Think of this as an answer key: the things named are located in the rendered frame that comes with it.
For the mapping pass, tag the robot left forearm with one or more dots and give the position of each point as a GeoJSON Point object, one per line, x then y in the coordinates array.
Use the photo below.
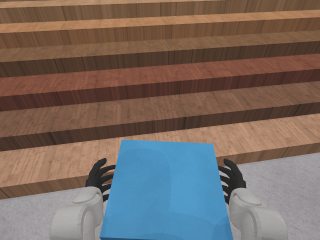
{"type": "Point", "coordinates": [79, 218]}

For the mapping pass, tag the right robot hand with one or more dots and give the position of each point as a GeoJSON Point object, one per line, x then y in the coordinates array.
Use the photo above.
{"type": "Point", "coordinates": [234, 181]}

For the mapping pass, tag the robot right forearm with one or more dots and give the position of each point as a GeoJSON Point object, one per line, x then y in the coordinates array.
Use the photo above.
{"type": "Point", "coordinates": [253, 218]}

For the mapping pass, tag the carton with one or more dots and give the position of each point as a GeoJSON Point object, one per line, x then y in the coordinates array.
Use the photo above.
{"type": "Point", "coordinates": [164, 190]}

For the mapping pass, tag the left robot hand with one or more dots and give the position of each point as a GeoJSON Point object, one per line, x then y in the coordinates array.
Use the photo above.
{"type": "Point", "coordinates": [95, 179]}

